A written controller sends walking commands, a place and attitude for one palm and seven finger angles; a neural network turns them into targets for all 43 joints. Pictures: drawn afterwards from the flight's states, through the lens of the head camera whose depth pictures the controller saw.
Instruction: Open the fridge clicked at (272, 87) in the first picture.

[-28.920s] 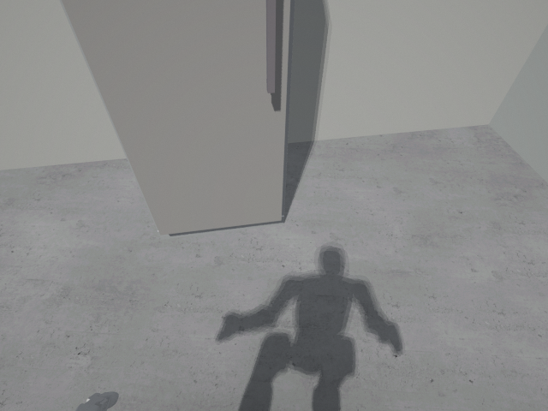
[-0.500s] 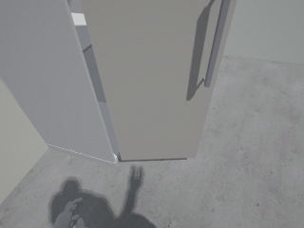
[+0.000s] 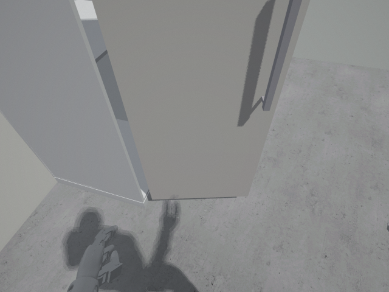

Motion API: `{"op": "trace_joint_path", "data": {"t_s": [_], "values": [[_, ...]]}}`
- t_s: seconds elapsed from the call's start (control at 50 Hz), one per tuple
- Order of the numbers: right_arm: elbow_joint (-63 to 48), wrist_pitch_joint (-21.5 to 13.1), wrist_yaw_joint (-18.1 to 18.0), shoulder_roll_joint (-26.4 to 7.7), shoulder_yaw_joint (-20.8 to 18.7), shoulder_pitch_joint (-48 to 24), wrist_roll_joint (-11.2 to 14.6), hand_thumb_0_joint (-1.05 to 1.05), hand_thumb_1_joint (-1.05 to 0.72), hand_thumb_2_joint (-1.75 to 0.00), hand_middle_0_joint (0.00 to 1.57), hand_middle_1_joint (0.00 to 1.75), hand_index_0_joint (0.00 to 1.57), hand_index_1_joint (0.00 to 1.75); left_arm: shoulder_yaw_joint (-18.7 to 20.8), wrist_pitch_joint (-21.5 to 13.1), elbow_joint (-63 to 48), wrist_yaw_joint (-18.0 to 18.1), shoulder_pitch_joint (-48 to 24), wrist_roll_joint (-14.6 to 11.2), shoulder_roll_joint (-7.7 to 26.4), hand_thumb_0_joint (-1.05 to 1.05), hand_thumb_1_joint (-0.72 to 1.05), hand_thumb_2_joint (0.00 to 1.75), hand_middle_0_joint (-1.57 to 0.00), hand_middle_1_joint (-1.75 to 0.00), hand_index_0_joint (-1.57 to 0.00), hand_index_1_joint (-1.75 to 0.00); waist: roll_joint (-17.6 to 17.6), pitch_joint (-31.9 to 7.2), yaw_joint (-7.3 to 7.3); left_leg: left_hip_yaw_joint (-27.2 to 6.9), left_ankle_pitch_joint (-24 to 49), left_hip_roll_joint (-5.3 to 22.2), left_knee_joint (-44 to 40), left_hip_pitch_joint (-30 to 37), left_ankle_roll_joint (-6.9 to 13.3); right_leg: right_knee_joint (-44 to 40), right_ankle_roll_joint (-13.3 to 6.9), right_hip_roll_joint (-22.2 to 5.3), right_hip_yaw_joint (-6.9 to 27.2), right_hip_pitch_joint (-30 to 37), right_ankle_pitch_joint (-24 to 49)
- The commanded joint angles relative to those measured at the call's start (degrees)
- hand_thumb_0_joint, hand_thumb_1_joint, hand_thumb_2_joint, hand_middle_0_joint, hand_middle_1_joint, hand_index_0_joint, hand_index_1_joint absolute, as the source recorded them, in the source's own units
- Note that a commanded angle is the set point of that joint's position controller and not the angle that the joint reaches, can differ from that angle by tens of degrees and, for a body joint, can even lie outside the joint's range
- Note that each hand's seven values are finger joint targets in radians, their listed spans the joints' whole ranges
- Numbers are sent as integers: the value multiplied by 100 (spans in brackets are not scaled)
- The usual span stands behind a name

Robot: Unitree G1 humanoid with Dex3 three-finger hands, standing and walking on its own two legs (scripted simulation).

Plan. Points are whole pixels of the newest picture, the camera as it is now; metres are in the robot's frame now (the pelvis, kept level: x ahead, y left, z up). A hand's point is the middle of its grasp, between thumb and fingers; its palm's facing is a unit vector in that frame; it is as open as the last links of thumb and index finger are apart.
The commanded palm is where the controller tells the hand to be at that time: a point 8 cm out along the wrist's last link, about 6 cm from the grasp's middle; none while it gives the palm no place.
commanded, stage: let the arm hang, fingers relaxed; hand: right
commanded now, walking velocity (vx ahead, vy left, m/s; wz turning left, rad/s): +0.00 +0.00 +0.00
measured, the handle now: (279, 48) +0.68 -0.19 +0.17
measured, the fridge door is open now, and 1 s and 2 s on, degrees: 71 71 71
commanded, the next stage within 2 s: look to check the result in 1.16 s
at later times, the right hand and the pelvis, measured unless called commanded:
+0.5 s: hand out of the picture -0.07 -0.17 -0.19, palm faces +0.06 +0.99 -0.13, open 7.2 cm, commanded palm none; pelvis -0.03 +0.00 +0.00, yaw -3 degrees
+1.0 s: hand out of the picture -0.01 -0.19 -0.18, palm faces +0.05 +0.98 -0.18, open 7.3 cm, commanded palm none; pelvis -0.03 -0.02 +0.00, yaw -2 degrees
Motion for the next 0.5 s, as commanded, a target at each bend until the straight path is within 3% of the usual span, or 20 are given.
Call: {"op": "trace_joint_path", "data": {"t_s": [0.0,0.02,0.04,0.06,0.1,0.12,0.16,0.24,0.28,0.34,0.4,0.48], "values": [[-1202,-420,-158,-1083,-910,160,62,0,-90,-90,20,30,20,30,273,-213,-868,62,-300,-31,722,0,90,90,-20,-30,-20,-30,-521,-929,-46,-428,1922,474,-259,380,-70,-325,-72,-410,394,388,1860],[-1172,-417,-162,-1097,-927,158,73,0,-90,-90,20,30,20,30,273,-195,-864,67,-304,-33,721,0,90,90,-20,-30,-20,-30,-513,-935,-45,-435,1918,475,-296,367,-79,-325,-76,-405,377,395,1787],[3211,539,632,-162,1661,-409,-374,0,-90,-90,20,30,20,30,509,-344,331,-456,-766,-194,1755,0,90,90,-20,-30,-20,-30,-476,-488,218,-18,2736,1002,467,-322,31,595,-71,-525,412,83,2721],[3366,993,758,-105,1538,-528,-403,0,-90,-90,20,30,20,30,624,-32,414,-435,-355,-136,1590,0,90,90,-20,-30,-20,-30,-350,-910,161,-353,2244,960,295,-505,81,485,6,-629,397,448,2719],[3862,1088,800,-138,1595,-917,-422,0,-90,-90,20,30,20,30,532,247,403,-412,-252,-39,1641,0,90,90,-20,-30,-20,-30,-28,-760,59,-79,789,714,597,-559,99,193,-299,-840,850,-88,1974],[4179,1103,805,-184,1650,-1084,-428,0,-90,-90,20,30,20,30,466,320,402,-404,-332,9,1643,0,90,90,-20,-30,-20,-30,296,-642,12,-68,539,615,664,-427,85,68,-419,-863,1045,-375,1851],[4931,1117,797,-212,1747,-1377,-452,0,-90,-90,20,30,20,30,392,414,538,-398,-380,80,1546,0,90,90,-20,-30,-20,-30,637,-598,-12,-223,582,643,533,-235,120,-29,-401,-739,1064,-488,1654],[6391,1214,750,-103,1948,-1839,-426,0,-90,-90,20,30,20,30,257,685,1035,-383,-329,141,1187,0,90,90,-20,-30,-20,-30,454,-217,85,-725,-13,997,-323,-616,291,22,-189,-271,715,-261,403],[6905,1220,727,-60,2010,-1934,-408,0,-90,-90,20,30,20,30,214,761,1264,-364,-212,151,1074,0,90,90,-20,-30,-20,-30,-78,-251,141,-807,-243,1015,-550,-722,343,-26,-149,-239,655,77,333],[7607,1237,713,125,2056,-1773,-371,0,-90,-90,20,30,20,30,157,800,1639,-316,-30,147,877,0,90,90,-20,-30,-20,-30,-827,-53,99,-670,-715,788,-639,-526,238,-480,-176,-334,816,-165,-214],[8145,1221,699,292,2021,-1459,-358,0,-90,-90,20,30,20,30,179,808,1944,-259,224,140,739,0,90,90,-20,-30,-20,-30,-945,-114,46,-646,-690,764,-761,-265,257,-567,-182,-343,807,-288,-520],[8569,1197,684,503,2046,-1262,-354,0,-90,-90,20,30,20,30,225,804,2245,-208,625,111,624,0,90,90,-20,-30,-20,-30,-548,-122,81,-520,-592,739,-793,-313,255,-577,-209,-410,841,-140,-440]]}}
